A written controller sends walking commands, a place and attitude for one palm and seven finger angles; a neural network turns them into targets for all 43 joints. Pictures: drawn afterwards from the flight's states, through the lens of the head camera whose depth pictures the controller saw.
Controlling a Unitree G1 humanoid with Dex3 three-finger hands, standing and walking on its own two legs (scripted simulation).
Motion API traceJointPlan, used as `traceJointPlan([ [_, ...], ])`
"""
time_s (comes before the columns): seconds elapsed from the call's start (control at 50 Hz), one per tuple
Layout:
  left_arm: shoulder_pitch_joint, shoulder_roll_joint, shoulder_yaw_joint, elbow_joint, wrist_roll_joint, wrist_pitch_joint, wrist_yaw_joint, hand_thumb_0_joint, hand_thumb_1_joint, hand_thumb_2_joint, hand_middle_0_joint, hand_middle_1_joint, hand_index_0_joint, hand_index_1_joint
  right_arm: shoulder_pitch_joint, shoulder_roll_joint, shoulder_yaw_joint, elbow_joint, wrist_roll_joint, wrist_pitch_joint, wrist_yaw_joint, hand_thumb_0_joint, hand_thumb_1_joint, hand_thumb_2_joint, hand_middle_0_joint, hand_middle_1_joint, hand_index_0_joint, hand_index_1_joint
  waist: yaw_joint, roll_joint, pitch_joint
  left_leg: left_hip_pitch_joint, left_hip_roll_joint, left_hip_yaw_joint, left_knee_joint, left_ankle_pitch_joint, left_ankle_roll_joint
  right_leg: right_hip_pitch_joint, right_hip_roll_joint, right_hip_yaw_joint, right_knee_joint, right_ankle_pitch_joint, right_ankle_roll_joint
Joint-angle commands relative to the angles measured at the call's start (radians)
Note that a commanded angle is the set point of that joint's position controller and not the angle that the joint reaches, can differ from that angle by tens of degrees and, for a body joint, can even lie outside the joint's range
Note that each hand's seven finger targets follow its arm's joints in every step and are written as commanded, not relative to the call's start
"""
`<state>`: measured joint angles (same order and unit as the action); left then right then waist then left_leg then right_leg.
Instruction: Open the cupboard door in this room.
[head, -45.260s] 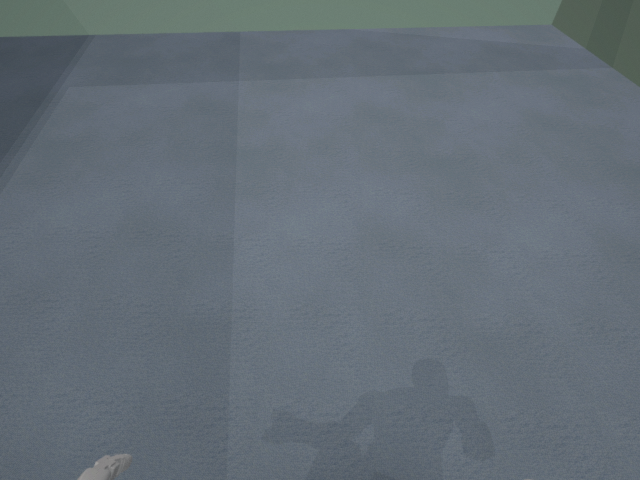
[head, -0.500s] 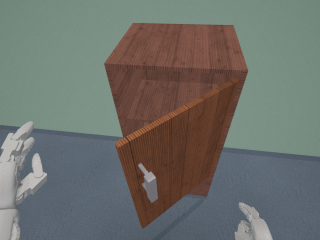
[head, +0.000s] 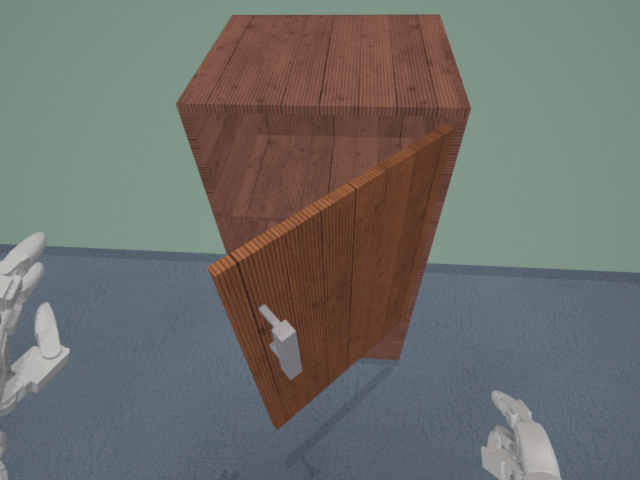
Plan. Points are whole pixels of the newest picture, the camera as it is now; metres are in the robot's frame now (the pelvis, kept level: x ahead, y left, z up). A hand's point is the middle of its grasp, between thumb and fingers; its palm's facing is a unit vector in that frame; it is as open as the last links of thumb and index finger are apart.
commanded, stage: step back with the hand held close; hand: left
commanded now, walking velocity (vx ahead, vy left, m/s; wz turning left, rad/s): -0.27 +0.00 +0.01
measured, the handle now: (279, 341) +0.31 +0.09 -0.04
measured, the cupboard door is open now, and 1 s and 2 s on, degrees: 45 45 45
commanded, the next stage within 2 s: stop stepping back and stand still in 1.00 s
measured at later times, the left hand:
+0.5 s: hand out of the picture +0.11 +0.31 +0.16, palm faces +0.45 -0.73 -0.52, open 7.4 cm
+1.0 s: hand out of the picture +0.04 +0.32 +0.16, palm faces +0.43 -0.78 -0.46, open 7.4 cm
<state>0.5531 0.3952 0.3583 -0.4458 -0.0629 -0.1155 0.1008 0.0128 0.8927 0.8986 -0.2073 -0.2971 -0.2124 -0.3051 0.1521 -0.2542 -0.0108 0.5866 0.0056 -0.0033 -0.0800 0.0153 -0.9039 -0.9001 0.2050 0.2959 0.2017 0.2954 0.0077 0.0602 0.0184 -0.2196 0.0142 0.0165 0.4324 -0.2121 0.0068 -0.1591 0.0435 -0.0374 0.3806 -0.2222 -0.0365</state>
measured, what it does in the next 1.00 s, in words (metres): walks backwards: right foot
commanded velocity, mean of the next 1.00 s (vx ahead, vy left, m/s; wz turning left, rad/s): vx -0.34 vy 0.00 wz -0.04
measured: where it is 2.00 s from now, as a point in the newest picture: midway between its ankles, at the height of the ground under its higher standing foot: outside the picture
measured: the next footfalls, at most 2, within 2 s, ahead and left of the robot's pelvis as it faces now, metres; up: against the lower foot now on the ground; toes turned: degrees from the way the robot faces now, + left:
right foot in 0.52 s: -0.07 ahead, -0.09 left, +0.00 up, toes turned +8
right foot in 1.04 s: -0.23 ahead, -0.09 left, +0.00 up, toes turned +1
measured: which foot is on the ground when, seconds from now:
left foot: down 0.00-1.00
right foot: down 0.00-0.38, up 0.40-0.50, down 0.52-0.78, up 0.80-1.00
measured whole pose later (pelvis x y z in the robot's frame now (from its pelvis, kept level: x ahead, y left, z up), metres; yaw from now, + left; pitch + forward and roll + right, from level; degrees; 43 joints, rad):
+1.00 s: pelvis -0.15 +0.04 -0.01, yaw +0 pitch +4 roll -4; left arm 0.54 0.48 0.46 -0.57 -0.07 -0.20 0.14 0.01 0.89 0.90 -0.21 -0.30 -0.21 -0.30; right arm 0.12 -0.17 0.00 0.59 -0.01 -0.08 -0.04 0.01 -0.90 -0.90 0.21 0.30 0.20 0.30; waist 0.03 -0.01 -0.02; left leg -0.50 0.05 0.07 0.34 0.09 0.06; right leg -0.19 0.08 -0.02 0.64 -0.50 -0.05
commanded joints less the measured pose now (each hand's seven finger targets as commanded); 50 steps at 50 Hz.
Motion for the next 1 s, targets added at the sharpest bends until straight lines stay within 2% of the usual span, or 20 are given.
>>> traceJointPlan([
  [0.0,0.0,0.225,0.184,-0.224,-0.004,-0.068,0.036,0.0,0.9,0.9,-0.2,-0.3,-0.2,-0.3,-0.095,-0.092,-0.039,-0.179,0.006,-0.035,-0.019,0.0,-0.9,-0.9,0.2,0.3,0.2,0.3,0.004,-0.043,-0.192,0.112,0.043,-0.037,0.014,0.368,0.029,0.001,-0.109,0.065,-0.008,0.415,0.04],
  [0.14,0.009,0.216,0.174,-0.206,-0.001,-0.074,0.049,0.0,0.9,0.9,-0.2,-0.3,-0.2,-0.3,-0.092,-0.1,-0.044,-0.183,0.012,-0.036,-0.023,0.0,-0.9,-0.9,0.2,0.3,0.2,0.3,0.002,-0.032,-0.142,0.016,0.052,-0.065,-0.022,0.212,0.034,-0.028,-0.099,0.078,-0.009,0.244,0.037],
  [0.28,-0.025,0.211,0.165,-0.246,0.027,-0.111,0.065,0.0,0.9,0.9,-0.2,-0.3,-0.2,-0.3,-0.08,-0.118,-0.039,-0.192,0.006,-0.061,-0.022,0.0,-0.9,-0.9,0.2,0.3,0.2,0.3,-0.006,0.022,-0.042,-0.18,0.077,-0.137,-0.097,-0.229,0.059,-0.057,-0.073,0.095,-0.019,-0.112,0.032],
  [0.38,-0.059,0.214,0.205,-0.285,0.062,-0.135,0.069,0.0,0.9,0.9,-0.2,-0.3,-0.2,-0.3,-0.08,-0.124,-0.044,-0.205,-0.008,-0.085,-0.025,0.0,-0.9,-0.9,0.2,0.3,0.2,0.3,0.012,0.155,-0.069,-0.505,0.198,-0.292,-0.319,-0.54,0.121,0.224,0.028,0.045,0.326,-0.011,0.056],
  [0.46,-0.045,0.218,0.22,-0.271,0.062,-0.141,0.059,0.0,0.9,0.9,-0.2,-0.3,-0.2,-0.3,-0.076,-0.109,-0.051,-0.196,-0.011,-0.102,-0.016,0.0,-0.9,-0.9,0.2,0.3,0.2,0.3,0.01,0.081,-0.064,-0.494,0.187,-0.262,-0.241,-0.486,0.127,0.193,0.027,0.079,0.291,-0.06,0.04],
  [0.5,-0.02,0.206,0.198,-0.284,0.041,-0.144,0.053,0.0,0.9,0.9,-0.2,-0.3,-0.2,-0.3,-0.068,-0.098,-0.05,-0.185,-0.007,-0.11,-0.005,0.0,-0.9,-0.9,0.2,0.3,0.2,0.3,-0.004,0.003,-0.06,-0.29,0.094,-0.168,-0.107,-0.321,0.067,-0.011,-0.026,0.157,0.077,-0.089,-0.003],
  [0.54,-0.022,0.208,0.182,-0.286,0.014,-0.157,0.056,0.0,0.9,0.9,-0.2,-0.3,-0.2,-0.3,-0.062,-0.084,-0.041,-0.152,-0.007,-0.114,0.004,0.0,-0.9,-0.9,0.2,0.3,0.2,0.3,-0.019,-0.055,-0.106,-0.02,0.031,-0.075,0.071,-0.058,0.02,-0.223,-0.129,0.245,-0.039,0.038,-0.042],
  [0.56,-0.034,0.215,0.179,-0.288,0.012,-0.169,0.063,0.0,0.9,0.9,-0.2,-0.3,-0.2,-0.3,-0.041,-0.077,-0.039,-0.13,-0.006,-0.11,0.007,0.0,-0.9,-0.9,0.2,0.3,0.2,0.3,-0.025,-0.052,-0.179,0.094,0.028,-0.043,0.11,0.118,0.009,-0.224,-0.161,0.244,-0.011,0.267,-0.042],
  [0.58,-0.045,0.212,0.165,-0.291,0.013,-0.164,0.063,0.0,0.9,0.9,-0.2,-0.3,-0.2,-0.3,-0.036,-0.084,-0.054,-0.122,0.006,-0.112,0.004,0.0,-0.9,-0.9,0.2,0.3,0.2,0.3,-0.025,-0.135,-0.247,0.145,0.025,-0.033,0.162,0.174,0.011,-0.205,-0.152,0.227,0.006,0.361,-0.015],
  [0.6,-0.056,0.227,0.174,-0.297,0.014,-0.159,0.063,0.0,0.9,0.9,-0.2,-0.3,-0.2,-0.3,-0.042,-0.094,-0.059,-0.128,0.008,-0.112,0.0,0.0,-0.9,-0.9,0.2,0.3,0.2,0.3,-0.026,-0.15,-0.252,0.165,0.019,-0.026,0.186,0.17,0.015,-0.228,-0.156,0.231,-0.003,0.368,-0.008],
  [0.66,-0.06,0.243,0.178,-0.293,0.013,-0.153,0.067,0.0,0.9,0.9,-0.2,-0.3,-0.2,-0.3,-0.077,-0.088,-0.049,-0.129,0.007,-0.108,-0.011,0.0,-0.9,-0.9,0.2,0.3,0.2,0.3,-0.022,-0.086,-0.14,0.133,0.026,-0.053,0.155,0.034,0.011,-0.326,-0.151,0.238,-0.049,0.116,-0.024],
  [0.72,-0.105,0.275,0.202,-0.307,0.022,-0.168,0.067,0.0,0.9,0.9,-0.2,-0.3,-0.2,-0.3,-0.125,-0.097,-0.04,-0.131,-0.005,-0.11,-0.024,0.0,-0.9,-0.9,0.2,0.3,0.2,0.3,-0.013,0.059,-0.032,0.032,0.091,-0.148,-0.013,-0.06,0.027,-0.335,-0.048,0.168,0.012,-0.074,0.007],
  [0.76,-0.12,0.254,0.22,-0.306,0.026,-0.169,0.062,0.0,0.9,0.9,-0.2,-0.3,-0.2,-0.3,-0.13,-0.113,-0.043,-0.148,-0.016,-0.12,-0.023,0.0,-0.9,-0.9,0.2,0.3,0.2,0.3,0.0,0.198,-0.061,-0.255,0.238,-0.344,-0.31,-0.383,0.091,-0.037,0.074,0.083,0.298,-0.128,0.04],
  [0.78,-0.116,0.252,0.233,-0.3,0.03,-0.167,0.058,0.0,0.9,0.9,-0.2,-0.3,-0.2,-0.3,-0.124,-0.108,-0.049,-0.144,-0.027,-0.121,-0.021,0.0,-0.9,-0.9,0.2,0.3,0.2,0.3,0.008,0.221,-0.098,-0.35,0.3,-0.402,-0.406,-0.505,0.11,0.063,0.092,0.077,0.471,-0.187,0.034],
  [0.82,-0.085,0.262,0.243,-0.292,0.031,-0.164,0.054,0.0,0.9,0.9,-0.2,-0.3,-0.2,-0.3,-0.115,-0.092,-0.054,-0.139,-0.035,-0.12,-0.009,0.0,-0.9,-0.9,0.2,0.3,0.2,0.3,0.021,0.187,-0.142,-0.366,0.308,-0.355,-0.403,-0.45,0.11,0.086,0.083,0.08,0.593,-0.234,0.017],
  [0.84,-0.056,0.242,0.23,-0.29,0.023,-0.157,0.052,0.0,0.9,0.9,-0.2,-0.3,-0.2,-0.3,-0.101,-0.079,-0.057,-0.139,-0.03,-0.12,0.001,0.0,-0.9,-0.9,0.2,0.3,0.2,0.3,0.024,0.118,-0.169,-0.291,0.283,-0.286,-0.352,-0.348,0.103,0.046,0.069,0.071,0.556,-0.255,0.009],
  [0.88,-0.015,0.21,0.19,-0.305,0.009,-0.142,0.049,0.0,0.9,0.9,-0.2,-0.3,-0.2,-0.3,-0.102,-0.082,-0.058,-0.14,-0.014,-0.123,0.021,0.0,-0.9,-0.9,0.2,0.3,0.2,0.3,0.024,0.133,-0.204,-0.176,0.232,-0.161,-0.303,-0.25,0.067,-0.011,0.064,0.024,0.454,-0.298,0.001],
  [0.94,0.017,0.187,0.154,-0.307,-0.015,-0.134,0.041,0.0,0.9,0.9,-0.2,-0.3,-0.2,-0.3,-0.075,-0.072,-0.051,-0.124,-0.006,-0.122,0.037,0.0,-0.9,-0.9,0.2,0.3,0.2,0.3,0.016,0.14,-0.249,-0.023,0.2,-0.091,-0.258,-0.131,0.006,-0.049,0.035,-0.006,0.178,-0.312,-0.013],
  [0.96,-0.009,0.203,0.158,-0.32,-0.015,-0.142,0.041,0.0,0.9,0.9,-0.2,-0.3,-0.2,-0.3,-0.075,-0.074,-0.049,-0.117,-0.007,-0.12,0.039,0.0,-0.9,-0.9,0.2,0.3,0.2,0.3,0.016,0.11,-0.241,0.017,0.184,-0.067,-0.184,-0.083,-0.02,-0.076,0.0,0.025,0.032,-0.264,-0.027],
  [0.98,-0.037,0.225,0.164,-0.32,-0.013,-0.153,0.043,0.0,0.9,0.9,-0.2,-0.3,-0.2,-0.3,-0.064,-0.069,-0.044,-0.103,-0.006,-0.114,0.038,0.0,-0.9,-0.9,0.2,0.3,0.2,0.3,0.004,-0.01,-0.218,0.063,0.136,-0.027,-0.003,-0.034,-0.04,-0.177,-0.107,0.169,-0.114,-0.234,-0.065],
])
